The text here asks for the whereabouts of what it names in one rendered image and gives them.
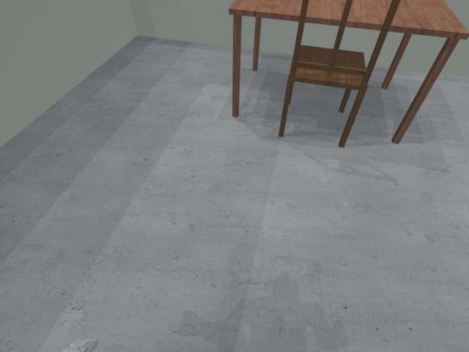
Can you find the table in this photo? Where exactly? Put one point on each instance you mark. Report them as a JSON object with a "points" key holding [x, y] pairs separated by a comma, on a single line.
{"points": [[423, 17]]}

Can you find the chair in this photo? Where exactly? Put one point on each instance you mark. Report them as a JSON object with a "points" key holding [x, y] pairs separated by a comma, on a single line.
{"points": [[334, 67]]}

